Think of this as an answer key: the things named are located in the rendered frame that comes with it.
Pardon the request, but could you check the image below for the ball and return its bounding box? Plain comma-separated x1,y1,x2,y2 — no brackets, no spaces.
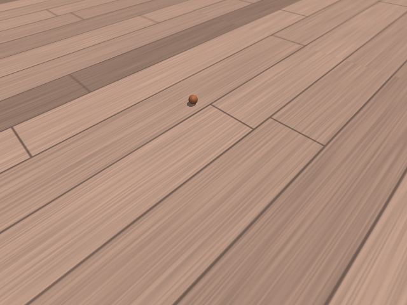
188,95,198,104

